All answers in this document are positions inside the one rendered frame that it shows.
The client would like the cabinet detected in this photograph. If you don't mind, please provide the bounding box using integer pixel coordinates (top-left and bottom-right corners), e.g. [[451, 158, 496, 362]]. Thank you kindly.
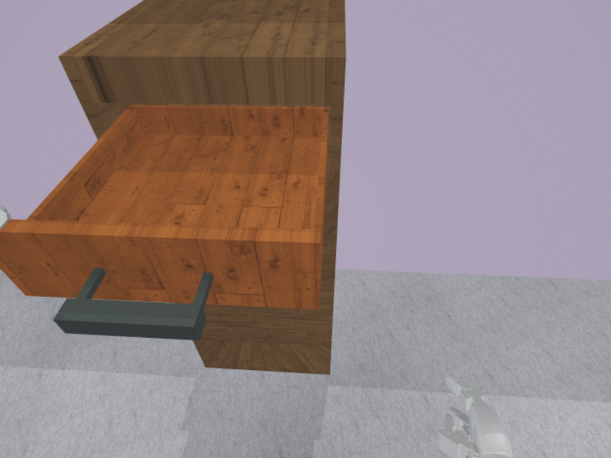
[[58, 0, 346, 375]]

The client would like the right robot hand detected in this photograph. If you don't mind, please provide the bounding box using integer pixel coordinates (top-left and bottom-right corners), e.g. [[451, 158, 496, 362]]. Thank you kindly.
[[438, 375, 513, 458]]

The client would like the handle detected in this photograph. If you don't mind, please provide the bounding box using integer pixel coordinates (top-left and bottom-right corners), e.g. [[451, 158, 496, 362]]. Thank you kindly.
[[53, 268, 214, 341]]

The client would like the drawer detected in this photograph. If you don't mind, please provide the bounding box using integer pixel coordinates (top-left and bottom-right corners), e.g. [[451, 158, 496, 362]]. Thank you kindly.
[[0, 105, 329, 310]]

